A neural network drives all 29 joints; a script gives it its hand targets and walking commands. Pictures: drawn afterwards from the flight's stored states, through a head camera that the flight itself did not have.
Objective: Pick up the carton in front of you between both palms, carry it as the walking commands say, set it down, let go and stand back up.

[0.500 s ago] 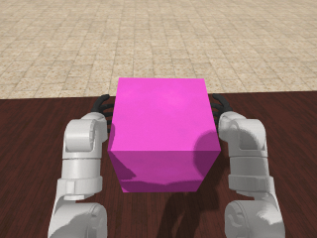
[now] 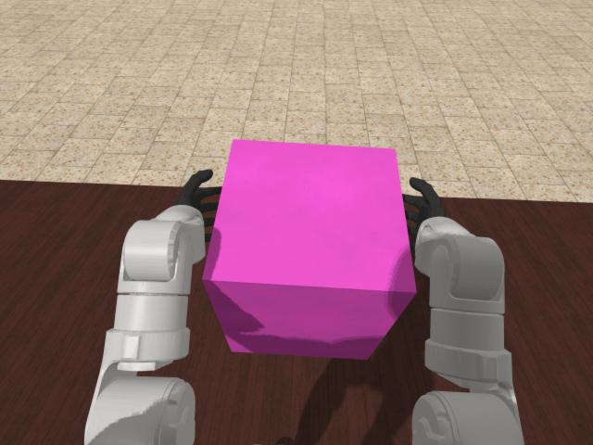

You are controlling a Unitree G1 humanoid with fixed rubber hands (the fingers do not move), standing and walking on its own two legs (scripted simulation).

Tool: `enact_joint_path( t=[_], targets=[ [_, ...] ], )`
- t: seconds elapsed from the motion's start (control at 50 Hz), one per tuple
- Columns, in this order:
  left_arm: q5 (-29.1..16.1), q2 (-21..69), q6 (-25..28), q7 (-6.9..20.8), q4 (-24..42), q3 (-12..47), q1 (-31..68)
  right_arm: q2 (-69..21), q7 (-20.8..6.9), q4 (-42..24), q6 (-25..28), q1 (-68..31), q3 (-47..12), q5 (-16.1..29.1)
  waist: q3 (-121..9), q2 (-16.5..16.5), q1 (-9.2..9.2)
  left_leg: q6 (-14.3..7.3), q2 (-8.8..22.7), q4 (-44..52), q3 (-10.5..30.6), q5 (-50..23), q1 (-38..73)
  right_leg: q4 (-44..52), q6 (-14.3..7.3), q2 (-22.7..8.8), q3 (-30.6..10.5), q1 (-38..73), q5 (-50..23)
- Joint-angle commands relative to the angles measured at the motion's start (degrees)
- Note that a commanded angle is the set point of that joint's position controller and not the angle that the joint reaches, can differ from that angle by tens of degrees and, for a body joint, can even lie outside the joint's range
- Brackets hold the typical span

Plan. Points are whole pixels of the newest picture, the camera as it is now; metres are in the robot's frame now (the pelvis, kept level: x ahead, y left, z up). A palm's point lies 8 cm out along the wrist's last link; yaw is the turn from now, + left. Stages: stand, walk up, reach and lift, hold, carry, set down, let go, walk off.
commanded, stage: carry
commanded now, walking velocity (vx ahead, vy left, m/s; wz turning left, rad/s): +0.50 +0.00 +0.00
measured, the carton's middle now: (306, 259) +0.36 +0.03 +0.06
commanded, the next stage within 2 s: none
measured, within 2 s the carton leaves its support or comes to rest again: neither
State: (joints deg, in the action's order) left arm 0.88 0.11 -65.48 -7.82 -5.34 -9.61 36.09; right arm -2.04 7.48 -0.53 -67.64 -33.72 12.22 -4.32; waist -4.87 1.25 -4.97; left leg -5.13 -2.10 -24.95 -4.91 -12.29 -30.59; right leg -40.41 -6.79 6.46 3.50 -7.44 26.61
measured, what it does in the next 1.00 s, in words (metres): goes down: left foot 0.05 m lower, then right foot 0.06 m lower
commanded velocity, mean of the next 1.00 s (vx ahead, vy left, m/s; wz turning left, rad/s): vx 0.50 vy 0.00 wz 0.00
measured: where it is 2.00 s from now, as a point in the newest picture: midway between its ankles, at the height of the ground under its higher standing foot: (303, 239)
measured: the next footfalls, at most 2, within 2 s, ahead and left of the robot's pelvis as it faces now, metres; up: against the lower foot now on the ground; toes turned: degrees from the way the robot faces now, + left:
left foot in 0.02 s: +0.18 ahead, +0.05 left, -0.05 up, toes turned +1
right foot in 0.58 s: +0.52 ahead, -0.03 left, -0.11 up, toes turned +1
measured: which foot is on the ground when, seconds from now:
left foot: up 0.00-0.00, down 0.02-0.58, up 0.60-1.00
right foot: down 0.00-0.04, up 0.06-0.56, down 0.58-1.00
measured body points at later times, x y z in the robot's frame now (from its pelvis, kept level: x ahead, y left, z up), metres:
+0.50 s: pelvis +0.30 +0.01 -0.04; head +0.32 +0.03 +0.41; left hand +0.67 +0.15 +0.07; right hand +0.66 -0.15 +0.08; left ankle +0.14 +0.05 -0.75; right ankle +0.46 -0.08 -0.74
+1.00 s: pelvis +0.60 +0.00 -0.08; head +0.64 -0.01 +0.37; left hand +0.95 +0.18 +0.01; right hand +0.97 -0.12 +0.01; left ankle +0.73 +0.14 -0.77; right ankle +0.49 -0.03 -0.80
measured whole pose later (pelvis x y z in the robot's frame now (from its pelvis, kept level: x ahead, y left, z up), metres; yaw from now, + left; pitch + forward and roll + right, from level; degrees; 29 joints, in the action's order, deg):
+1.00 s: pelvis +0.60 +0.00 -0.08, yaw +1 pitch +6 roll +1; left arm 1.5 1.1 -64.1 -7.8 -4.8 -9.9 33.5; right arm -2.3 7.4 -0.2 -65.7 -31.3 11.6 -4.2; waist -1.6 0.2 -4.2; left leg -2.7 1.0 -42.1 -1.2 -1.3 -40.2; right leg -31.8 -8.1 5.7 3.5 -11.5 16.6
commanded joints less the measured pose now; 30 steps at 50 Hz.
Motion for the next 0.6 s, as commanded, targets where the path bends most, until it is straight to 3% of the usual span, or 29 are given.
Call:
enact_joint_path(
  t=[0.0, 0.02, 0.04, 0.06, 0.08, 0.1, 0.12, 0.16, 0.18, 0.24, 0.3, 0.4, 0.46, 0.5, 0.52, 0.54, 0.56, 0.58],
  targets=[
    [-24.68, 57.39, -0.69, 15.21, 3.33, 36.50, 37.72, -49.90, -11.22, 2.51, 0.12, -33.20, -34.62, 18.37, -21.84, -2.77, 6.78, -0.51, 4.28, 2.35, 2.09, -11.22, 26.87, -20.57, 2.60, -8.58, -2.56, -1.99, -40.83],
    [-24.45, 56.90, -1.06, 15.17, 2.00, 35.55, 39.25, -48.00, -11.32, 4.18, -0.26, -33.38, -32.63, 17.93, -22.66, 4.51, 6.25, 0.58, 13.10, -8.04, 10.90, -33.20, 37.84, -28.88, 3.14, -5.41, 0.01, -16.20, -6.47],
    [-24.30, 58.70, -1.98, 14.83, 0.46, 34.71, 41.05, -47.16, -11.15, 6.86, -0.38, -35.10, -31.54, 17.30, -30.07, 16.90, 9.11, -13.78, 25.72, -10.24, 33.20, -28.89, 55.81, -46.49, 7.23, 0.21, -4.82, -34.89, 10.63],
    [-23.93, 57.96, -2.33, 14.56, 1.47, 34.25, 41.53, -50.07, -11.54, 7.83, -0.41, -34.15, -32.59, 19.11, -31.60, 12.39, 9.52, -15.79, 24.77, -6.01, 39.51, -2.38, 54.19, -47.75, 4.69, -2.91, -6.82, -40.32, 8.14],
    [-24.01, 59.11, -2.26, 14.27, 3.13, 34.58, 44.36, -53.55, -12.27, 5.34, -0.19, -38.16, -33.83, 21.43, -26.90, 7.29, 9.16, -13.57, 20.26, -2.42, 36.59, 10.09, 45.88, -43.51, 3.45, -4.26, -6.51, -40.34, 4.97],
    [-23.54, 60.44, -1.96, 13.78, 4.05, 33.85, 45.93, -57.11, -12.95, 2.92, -0.25, -43.19, -35.15, 23.85, -24.00, 0.70, 8.28, -10.98, 18.35, -0.16, 33.28, 14.53, 38.80, -39.22, 3.52, -5.68, -6.36, -37.87, 1.63],
    [-22.76, 61.22, -1.74, 13.26, 4.30, 32.95, 45.59, -60.12, -13.48, 1.36, -0.23, -46.93, -36.91, 26.15, -21.96, -0.82, 7.15, -9.92, 17.69, 0.83, 31.16, 13.15, 33.22, -35.10, 3.72, -6.57, -6.41, -35.76, -0.13],
    [-21.06, 62.46, -1.39, 12.42, 4.66, 31.86, 43.69, -63.81, -14.14, -0.13, 0.15, -49.43, -38.56, 29.32, -21.06, 0.07, 6.14, -7.24, 16.19, 2.50, 27.25, 13.58, 26.86, -28.67, 4.69, -8.22, -5.61, -31.81, -1.97],
    [-20.32, 62.93, -1.19, 12.10, 4.46, 31.76, 42.63, -64.66, -14.34, -0.37, 0.42, -49.35, -38.86, 29.97, -21.34, 1.25, 6.40, -6.74, 15.67, 2.42, 25.71, 9.88, 27.12, -26.63, 5.26, -8.43, -4.81, -32.06, -3.65],
    [-19.06, 63.28, -0.30, 11.33, 4.97, 32.59, 40.04, -65.36, -14.76, -0.55, 1.28, -46.97, -38.95, 30.12, -22.72, 3.45, 7.90, -5.12, 14.43, -0.72, 21.00, -9.14, 33.33, -21.66, 5.72, -9.07, -3.49, -37.35, -11.48],
    [-18.55, 62.77, 0.47, 10.74, 7.13, 34.31, 39.27, -64.79, -14.99, -1.47, 2.05, -45.10, -39.53, 29.77, -23.02, 4.07, 8.94, -3.17, 12.11, -2.86, 16.50, -20.59, 38.61, -16.04, 5.06, -8.55, -2.05, -40.40, -19.15],
    [-18.68, 59.96, 0.12, 10.31, 10.19, 36.63, 38.88, -61.23, -14.82, -2.89, 1.96, -41.73, -40.21, 28.94, -20.70, 4.29, 11.26, -1.75, 7.19, -6.11, 11.58, -22.00, 42.08, 0.28, 3.40, -4.62, 2.20, -37.72, -30.91],
    [-17.43, 57.49, -0.87, 10.77, 7.75, 35.70, 36.05, -58.92, -14.97, 0.21, 1.48, -38.15, -39.49, 27.66, -18.68, 4.75, 12.52, -1.53, 5.46, -10.16, 9.77, -17.18, 41.37, 12.57, 1.78, -2.55, 3.97, -31.21, -39.84],
    [-16.35, 55.77, -1.34, 11.22, 4.98, 34.10, 34.42, -58.47, -15.31, 3.27, 1.33, -37.36, -39.05, 27.34, -18.66, 5.23, 10.07, -0.31, 5.21, -16.57, 7.92, -17.71, 36.01, 17.24, 0.72, -1.21, 4.57, -19.29, -44.11],
    [-15.86, 55.08, -1.45, 11.48, 3.77, 33.16, 33.98, -58.61, -15.50, 4.70, 1.34, -37.52, -38.89, 27.33, -19.62, 5.28, 7.55, 0.67, 5.42, -22.57, 6.60, -17.52, 32.62, 19.38, 0.20, -2.15, 3.91, -11.78, -44.92],
    [-15.43, 54.68, -1.55, 11.78, 2.79, 32.17, 33.96, -58.74, -15.69, 6.01, 1.40, -38.53, -38.69, 27.29, -21.03, 3.87, 3.82, 1.83, 5.18, -31.76, 4.06, -12.60, 26.85, 21.10, 0.14, -5.01, 2.59, -2.00, -46.26],
    [-14.95, 53.84, -1.64, 12.16, 1.53, 30.89, 32.98, -58.63, -15.83, 6.90, 1.48, -40.51, -38.40, 27.36, -21.93, -2.48, 1.32, 2.61, 2.54, -43.23, 2.18, 11.20, 13.15, 13.64, 0.78, -12.38, -3.89, 10.49, -59.25],
    [-14.31, 51.97, -1.81, 12.35, -0.70, 29.23, 33.42, -59.95, -15.86, 9.20, 0.99, -41.08, -38.05, 27.38, -24.88, -13.54, 2.51, 3.98, -2.57, -52.63, 3.23, 48.05, -3.11, 2.70, -3.39, -24.47, -20.98, 24.88, -84.82]
  ],
)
